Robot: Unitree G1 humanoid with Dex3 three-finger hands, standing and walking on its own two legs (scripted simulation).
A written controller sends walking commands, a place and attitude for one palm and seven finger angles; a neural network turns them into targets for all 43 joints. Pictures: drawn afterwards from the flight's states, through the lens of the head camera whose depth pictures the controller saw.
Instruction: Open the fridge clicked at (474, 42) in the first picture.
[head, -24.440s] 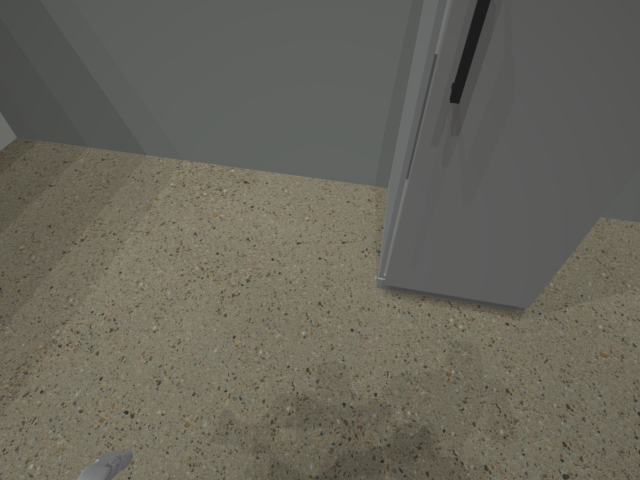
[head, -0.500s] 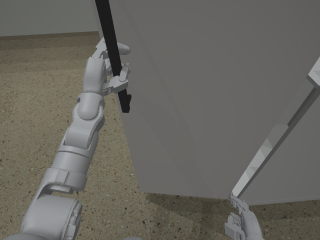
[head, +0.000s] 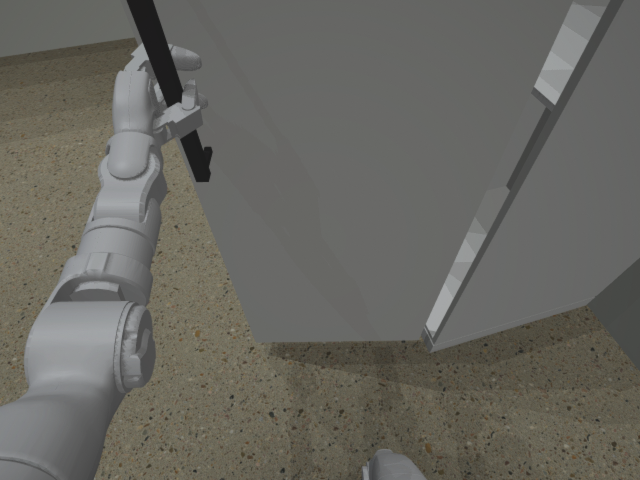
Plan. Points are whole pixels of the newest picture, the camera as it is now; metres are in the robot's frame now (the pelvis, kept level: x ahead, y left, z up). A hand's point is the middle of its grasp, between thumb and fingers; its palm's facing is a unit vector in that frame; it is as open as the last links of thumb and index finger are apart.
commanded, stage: stop walking and hold the door back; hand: left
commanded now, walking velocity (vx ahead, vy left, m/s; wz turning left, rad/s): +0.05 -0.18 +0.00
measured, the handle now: (171, 67) +0.53 +0.16 +0.23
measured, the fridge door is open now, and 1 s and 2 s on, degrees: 74 72 70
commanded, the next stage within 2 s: loosen the grip on the handle in 0.70 s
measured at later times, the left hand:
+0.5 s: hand (190, 114) +0.48 +0.14 +0.20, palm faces +0.02 -0.99 -0.12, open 5.3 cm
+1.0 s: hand (179, 102) +0.49 +0.15 +0.21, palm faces +0.06 -0.99 -0.12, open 7.5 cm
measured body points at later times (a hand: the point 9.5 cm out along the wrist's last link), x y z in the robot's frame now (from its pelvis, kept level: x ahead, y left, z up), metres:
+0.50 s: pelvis +0.01 +0.03 +0.00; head +0.05 +0.03 +0.45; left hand +0.48 +0.19 +0.21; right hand +0.13 -0.25 -0.09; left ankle +0.03 +0.14 -0.73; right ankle +0.05 -0.10 -0.73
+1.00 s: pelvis +0.00 +0.02 +0.00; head +0.01 +0.02 +0.45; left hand +0.48 +0.20 +0.22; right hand +0.06 -0.25 -0.11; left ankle +0.03 +0.14 -0.73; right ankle +0.05 -0.10 -0.73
